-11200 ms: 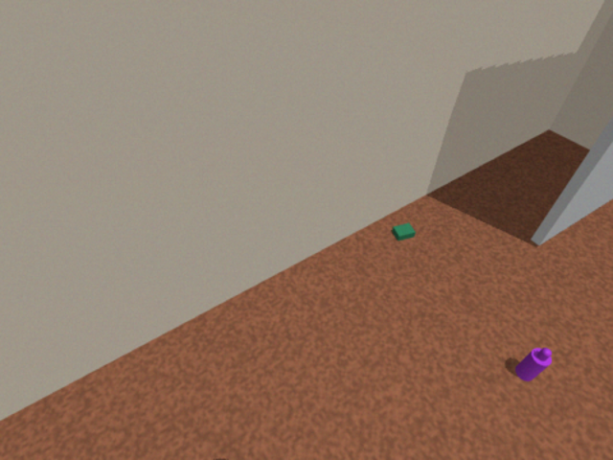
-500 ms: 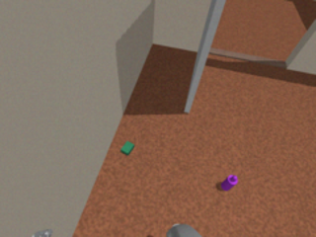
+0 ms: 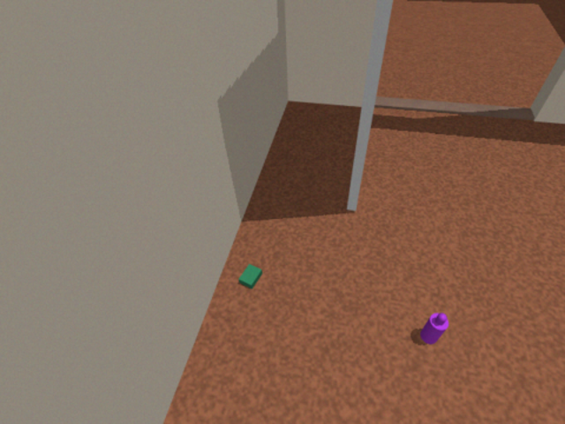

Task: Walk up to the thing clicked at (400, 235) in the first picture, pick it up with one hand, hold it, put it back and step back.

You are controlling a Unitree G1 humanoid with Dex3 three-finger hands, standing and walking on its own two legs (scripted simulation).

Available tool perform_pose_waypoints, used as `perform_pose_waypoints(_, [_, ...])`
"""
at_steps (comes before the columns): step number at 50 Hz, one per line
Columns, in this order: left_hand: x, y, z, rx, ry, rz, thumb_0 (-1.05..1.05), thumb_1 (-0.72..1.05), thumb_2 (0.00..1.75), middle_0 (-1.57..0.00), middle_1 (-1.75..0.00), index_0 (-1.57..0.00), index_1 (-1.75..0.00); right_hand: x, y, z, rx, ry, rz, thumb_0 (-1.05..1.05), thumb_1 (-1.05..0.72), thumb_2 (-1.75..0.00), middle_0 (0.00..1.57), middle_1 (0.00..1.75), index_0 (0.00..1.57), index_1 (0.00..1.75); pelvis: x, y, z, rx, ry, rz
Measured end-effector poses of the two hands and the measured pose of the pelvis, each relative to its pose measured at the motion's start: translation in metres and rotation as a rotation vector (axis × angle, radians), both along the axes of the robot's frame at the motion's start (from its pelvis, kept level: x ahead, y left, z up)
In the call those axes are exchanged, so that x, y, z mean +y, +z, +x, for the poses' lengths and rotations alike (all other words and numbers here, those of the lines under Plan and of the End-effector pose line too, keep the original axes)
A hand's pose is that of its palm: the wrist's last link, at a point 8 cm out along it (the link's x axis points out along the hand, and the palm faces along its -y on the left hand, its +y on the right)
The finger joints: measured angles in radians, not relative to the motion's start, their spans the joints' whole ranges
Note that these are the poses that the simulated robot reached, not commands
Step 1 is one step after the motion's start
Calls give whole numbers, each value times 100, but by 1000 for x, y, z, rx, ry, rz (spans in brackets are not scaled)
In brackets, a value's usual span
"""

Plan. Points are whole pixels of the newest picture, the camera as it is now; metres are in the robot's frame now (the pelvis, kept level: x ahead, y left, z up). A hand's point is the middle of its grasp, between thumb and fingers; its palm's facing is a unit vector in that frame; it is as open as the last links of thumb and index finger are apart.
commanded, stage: walk up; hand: left
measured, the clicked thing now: (250, 276) +0.79 +0.19 -0.75
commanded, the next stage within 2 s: stand in 0.82 s
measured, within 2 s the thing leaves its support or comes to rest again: neither
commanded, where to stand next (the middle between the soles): +0.43 -0.03 m, yaw -3 degrees
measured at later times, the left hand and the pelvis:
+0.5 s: hand out of the picture +0.12 +0.26 -0.14, palm faces +0.04 -0.94 -0.34, open 7.4 cm; pelvis +0.03 +0.00 +0.01, yaw +0 degrees
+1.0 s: hand out of the picture +0.10 +0.25 -0.13, palm faces +0.01 -0.94 -0.35, open 7.4 cm; pelvis +0.02 +0.00 +0.02, yaw +0 degrees
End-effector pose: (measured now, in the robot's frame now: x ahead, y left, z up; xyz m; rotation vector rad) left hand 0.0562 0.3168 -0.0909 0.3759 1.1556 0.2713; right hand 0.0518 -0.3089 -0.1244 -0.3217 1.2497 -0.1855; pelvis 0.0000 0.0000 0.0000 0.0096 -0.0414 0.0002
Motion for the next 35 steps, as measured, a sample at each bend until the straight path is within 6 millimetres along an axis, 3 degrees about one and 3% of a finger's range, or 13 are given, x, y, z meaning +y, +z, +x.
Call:
perform_pose_waypoints(6, [5, -6, 21, -10, 2, -30, 0, 90, 90, -20, -30, -21, -30, 17, 14, 3, -42, -1, 1, 1, -91, -89, 21, 30, 21, 30, 4, 6, 1, -13, 0, -8])
perform_pose_waypoints(11, [-5, -9, 36, -49, -26, -44, 0, 90, 90, -20, -30, -21, -30, 7, 17, 15, -67, -4, -12, 1, -90, -89, 21, 30, 21, 30, -4, 3, 4, -13, -12, -8])
perform_pose_waypoints(17, [-18, -15, 31, -25, -15, -57, 0, 90, 90, -20, -30, -21, -30, -1, 14, 40, -91, -9, -20, 1, -90, -89, 21, 30, 21, 30, -5, 0, 13, -12, -4, -27])
perform_pose_waypoints(25, [-14, -17, 49, -24, 16, -90, 0, 90, 90, -20, -30, -21, -30, 12, 17, 50, -51, 13, -19, 1, -91, -90, 21, 30, 20, 30, 3, 6, 26, 1, 5, -15])
perform_pose_waypoints(35, [-7, -11, 69, -42, 9, -79, 0, 90, 90, -20, -30, -21, -30, 23, 23, 71, -80, 22, -7, 1, -90, -89, 21, 30, 21, 30, 4, 11, 25, -2, 8, -16])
